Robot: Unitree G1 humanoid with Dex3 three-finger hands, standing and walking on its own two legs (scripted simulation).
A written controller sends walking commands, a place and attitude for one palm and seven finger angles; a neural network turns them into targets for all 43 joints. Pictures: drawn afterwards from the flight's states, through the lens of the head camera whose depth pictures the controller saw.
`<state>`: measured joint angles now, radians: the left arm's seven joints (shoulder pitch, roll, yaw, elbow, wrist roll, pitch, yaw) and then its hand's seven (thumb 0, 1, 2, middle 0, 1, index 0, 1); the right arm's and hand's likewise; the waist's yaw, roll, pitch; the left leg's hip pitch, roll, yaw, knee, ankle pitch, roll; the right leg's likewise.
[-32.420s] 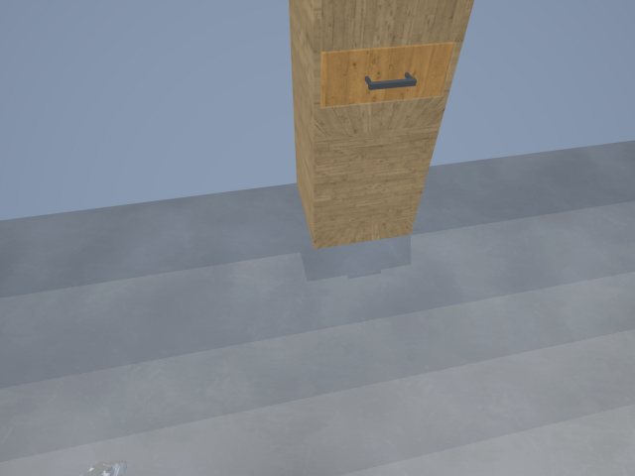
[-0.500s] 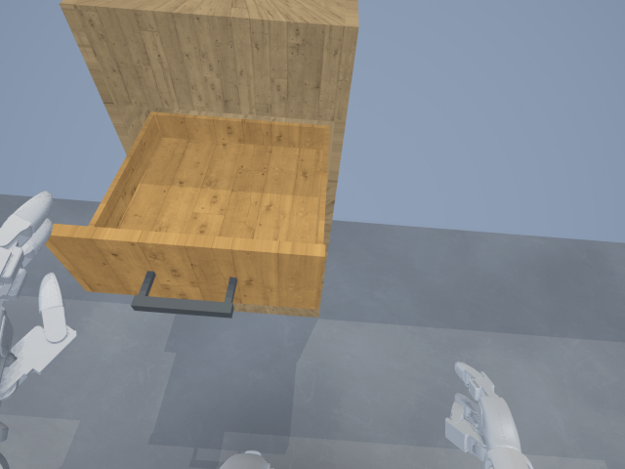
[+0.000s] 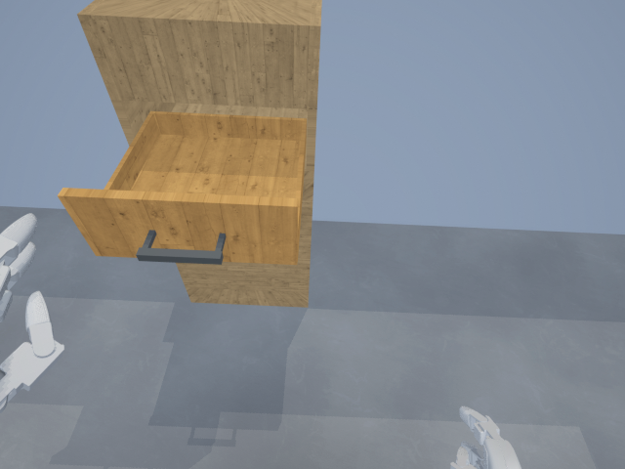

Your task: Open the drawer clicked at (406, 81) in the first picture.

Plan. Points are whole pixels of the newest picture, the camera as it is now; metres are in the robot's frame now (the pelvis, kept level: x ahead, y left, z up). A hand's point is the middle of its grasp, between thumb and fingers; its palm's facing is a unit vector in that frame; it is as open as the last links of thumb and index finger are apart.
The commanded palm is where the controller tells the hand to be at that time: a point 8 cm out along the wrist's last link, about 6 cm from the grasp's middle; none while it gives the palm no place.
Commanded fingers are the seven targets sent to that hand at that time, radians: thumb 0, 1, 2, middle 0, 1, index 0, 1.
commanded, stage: stop stepping back and stand still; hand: left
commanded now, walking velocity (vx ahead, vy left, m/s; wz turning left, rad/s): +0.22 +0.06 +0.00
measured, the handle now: (183, 247) +0.47 +0.24 -0.03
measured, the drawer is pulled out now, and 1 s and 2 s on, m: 0.29 0.29 0.29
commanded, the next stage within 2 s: let the arm hang, fingers relaxed in 0.44 s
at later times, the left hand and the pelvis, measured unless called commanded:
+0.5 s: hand (28, 378) +0.17 +0.25 +0.16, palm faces +0.40 -0.82 -0.40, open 7.4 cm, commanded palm +0.11 +0.29 +0.18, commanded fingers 0.00 0.90 0.90 -0.20 -0.30 -0.20 -0.30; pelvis -0.02 +0.01 +0.00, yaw +1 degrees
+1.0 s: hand out of the picture -0.07 +0.20 -0.17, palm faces +0.06 -0.98 -0.21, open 7.1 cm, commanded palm none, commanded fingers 0.00 0.90 0.90 -0.20 -0.30 -0.20 -0.30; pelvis -0.02 +0.01 +0.00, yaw +2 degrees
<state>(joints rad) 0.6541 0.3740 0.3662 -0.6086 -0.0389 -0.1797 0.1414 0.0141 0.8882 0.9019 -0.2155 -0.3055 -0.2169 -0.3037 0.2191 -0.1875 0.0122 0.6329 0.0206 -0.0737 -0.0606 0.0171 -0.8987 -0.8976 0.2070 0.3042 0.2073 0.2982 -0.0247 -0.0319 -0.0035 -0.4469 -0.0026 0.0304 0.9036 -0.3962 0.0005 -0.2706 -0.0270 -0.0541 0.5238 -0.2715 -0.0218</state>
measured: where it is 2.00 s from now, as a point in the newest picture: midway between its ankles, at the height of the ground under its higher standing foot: outside the picture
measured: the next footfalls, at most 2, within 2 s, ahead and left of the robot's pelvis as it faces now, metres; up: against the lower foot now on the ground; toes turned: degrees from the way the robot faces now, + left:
left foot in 0.08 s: +0.02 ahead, +0.12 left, +0.00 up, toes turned +3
